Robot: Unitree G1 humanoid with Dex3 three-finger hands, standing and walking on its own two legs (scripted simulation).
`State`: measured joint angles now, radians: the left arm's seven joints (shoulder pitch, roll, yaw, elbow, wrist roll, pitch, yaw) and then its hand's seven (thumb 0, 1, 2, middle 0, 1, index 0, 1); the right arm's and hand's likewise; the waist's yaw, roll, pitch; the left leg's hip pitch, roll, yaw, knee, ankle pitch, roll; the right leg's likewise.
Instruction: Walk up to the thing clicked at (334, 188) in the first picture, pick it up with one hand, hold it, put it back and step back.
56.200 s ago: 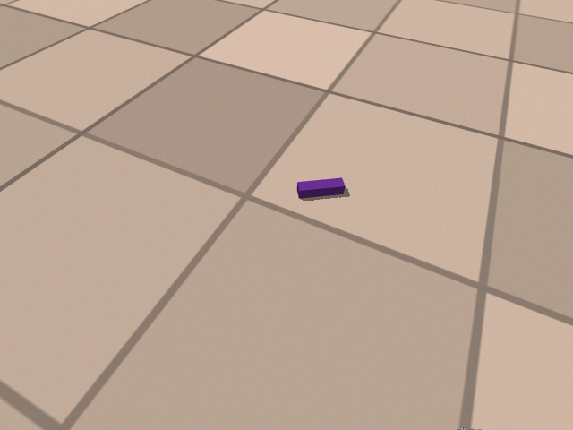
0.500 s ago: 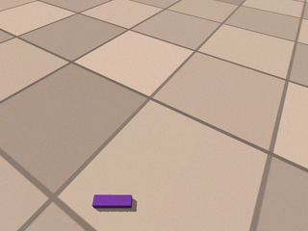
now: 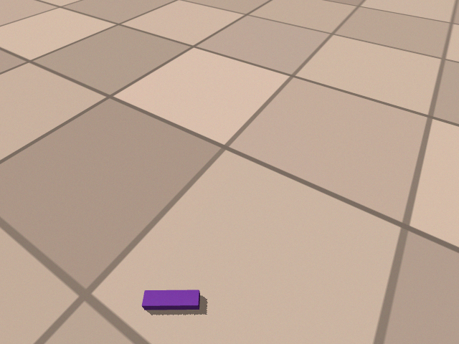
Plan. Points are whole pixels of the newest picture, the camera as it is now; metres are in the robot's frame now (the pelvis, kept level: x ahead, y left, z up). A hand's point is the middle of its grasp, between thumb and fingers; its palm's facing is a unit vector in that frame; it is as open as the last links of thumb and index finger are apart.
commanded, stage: stand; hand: left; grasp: from above
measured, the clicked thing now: (172, 299) +0.43 +0.24 -0.75
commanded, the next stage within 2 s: step back in 1.52 s
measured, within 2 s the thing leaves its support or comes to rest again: neither
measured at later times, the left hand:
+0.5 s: hand out of the picture +0.08 +0.23 -0.16, palm faces +0.00 -0.95 -0.32, open 7.4 cm
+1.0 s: hand out of the picture +0.09 +0.24 -0.16, palm faces +0.00 -0.94 -0.33, open 7.4 cm
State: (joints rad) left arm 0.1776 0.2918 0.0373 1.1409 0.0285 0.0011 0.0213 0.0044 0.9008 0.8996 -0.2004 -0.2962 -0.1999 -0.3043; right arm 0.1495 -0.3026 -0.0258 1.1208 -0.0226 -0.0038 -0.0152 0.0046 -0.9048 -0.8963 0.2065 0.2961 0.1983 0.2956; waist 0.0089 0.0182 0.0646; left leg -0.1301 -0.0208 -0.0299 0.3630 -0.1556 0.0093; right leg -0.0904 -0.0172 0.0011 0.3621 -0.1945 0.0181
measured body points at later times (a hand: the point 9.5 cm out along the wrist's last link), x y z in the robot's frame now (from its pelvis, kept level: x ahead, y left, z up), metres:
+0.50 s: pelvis +0.02 -0.01 +0.00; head +0.02 -0.01 +0.45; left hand +0.08 +0.28 -0.14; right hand +0.08 -0.30 -0.14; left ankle +0.03 +0.11 -0.75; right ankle +0.01 -0.13 -0.75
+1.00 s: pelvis +0.02 -0.01 +0.00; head +0.02 -0.01 +0.45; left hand +0.09 +0.29 -0.13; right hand +0.09 -0.30 -0.14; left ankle +0.03 +0.11 -0.75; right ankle +0.01 -0.13 -0.75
